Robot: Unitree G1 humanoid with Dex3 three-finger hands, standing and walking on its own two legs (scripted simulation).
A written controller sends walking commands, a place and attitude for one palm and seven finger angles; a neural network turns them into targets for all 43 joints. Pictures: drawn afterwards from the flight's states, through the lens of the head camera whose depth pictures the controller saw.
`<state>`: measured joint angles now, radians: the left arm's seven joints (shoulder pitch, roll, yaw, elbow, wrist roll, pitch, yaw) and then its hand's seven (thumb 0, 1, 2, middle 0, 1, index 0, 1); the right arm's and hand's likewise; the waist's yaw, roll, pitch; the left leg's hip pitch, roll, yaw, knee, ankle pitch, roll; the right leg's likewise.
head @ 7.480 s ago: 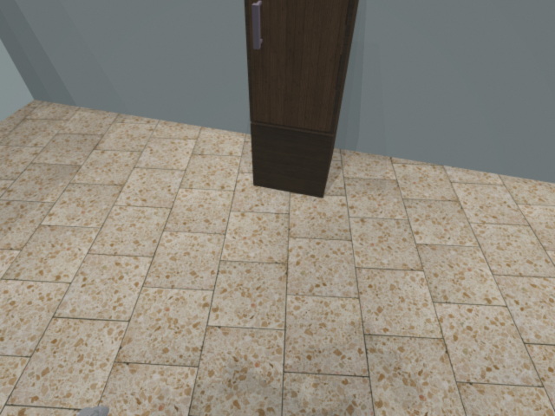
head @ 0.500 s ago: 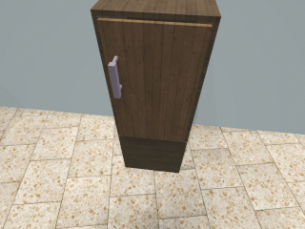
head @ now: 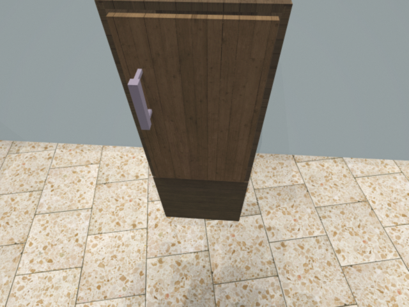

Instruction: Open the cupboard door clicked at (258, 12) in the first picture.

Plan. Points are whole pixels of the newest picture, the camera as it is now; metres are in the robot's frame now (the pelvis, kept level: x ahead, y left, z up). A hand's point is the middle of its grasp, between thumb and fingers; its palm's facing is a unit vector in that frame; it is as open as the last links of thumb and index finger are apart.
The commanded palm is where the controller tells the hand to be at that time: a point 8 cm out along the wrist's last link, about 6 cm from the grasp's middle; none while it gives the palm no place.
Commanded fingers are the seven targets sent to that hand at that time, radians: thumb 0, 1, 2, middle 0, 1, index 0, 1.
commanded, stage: come to a stop and stand still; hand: left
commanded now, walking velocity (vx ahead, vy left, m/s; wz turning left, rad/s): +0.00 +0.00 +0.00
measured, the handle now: (142, 100) +0.56 +0.18 +0.07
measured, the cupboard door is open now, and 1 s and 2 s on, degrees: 0 0 0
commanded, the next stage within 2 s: look again from close up in 0.48 s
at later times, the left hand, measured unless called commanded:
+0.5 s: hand out of the picture -0.05 +0.22 -0.16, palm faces +0.00 -0.97 -0.23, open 7.4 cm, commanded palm none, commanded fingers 0.00 0.90 0.90 -0.20 -0.30 -0.20 -0.30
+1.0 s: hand out of the picture +0.00 +0.19 -0.17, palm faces -0.02 -0.98 -0.20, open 7.3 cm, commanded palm none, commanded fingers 0.00 0.90 0.90 -0.20 -0.30 -0.20 -0.30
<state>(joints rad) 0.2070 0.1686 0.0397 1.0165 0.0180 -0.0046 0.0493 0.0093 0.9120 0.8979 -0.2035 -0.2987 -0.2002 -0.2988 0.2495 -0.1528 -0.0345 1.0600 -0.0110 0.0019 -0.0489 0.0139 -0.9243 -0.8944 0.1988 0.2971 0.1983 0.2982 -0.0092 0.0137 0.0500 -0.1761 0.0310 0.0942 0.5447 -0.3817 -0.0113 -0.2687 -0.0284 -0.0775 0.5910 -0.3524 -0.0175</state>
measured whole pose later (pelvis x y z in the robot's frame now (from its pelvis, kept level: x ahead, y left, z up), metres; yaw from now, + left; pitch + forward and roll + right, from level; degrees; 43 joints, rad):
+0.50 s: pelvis -0.05 +0.03 +0.01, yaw -1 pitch -1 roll +0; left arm 0.33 0.19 -0.01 1.05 0.02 0.01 0.02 0.01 0.91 0.90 -0.20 -0.30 -0.20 -0.30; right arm 0.27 -0.19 0.00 1.00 -0.02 0.00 -0.01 0.00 -0.92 -0.89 0.20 0.30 0.20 0.30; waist 0.01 0.01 0.01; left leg -0.22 -0.02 0.08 0.48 -0.25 0.05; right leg -0.25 -0.05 -0.05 0.49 -0.22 0.02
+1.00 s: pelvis -0.02 +0.01 +0.01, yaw -1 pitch -1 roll +1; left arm 0.26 0.17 -0.01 1.10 0.02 -0.01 0.03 0.01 0.92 0.90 -0.20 -0.30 -0.20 -0.30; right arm 0.28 -0.14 0.02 1.13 -0.01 -0.02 -0.03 0.00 -0.91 -0.89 0.20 0.30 0.20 0.30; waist -0.01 0.00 0.03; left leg -0.17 0.00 0.08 0.47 -0.28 0.02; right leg -0.21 -0.03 -0.05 0.50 -0.27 -0.01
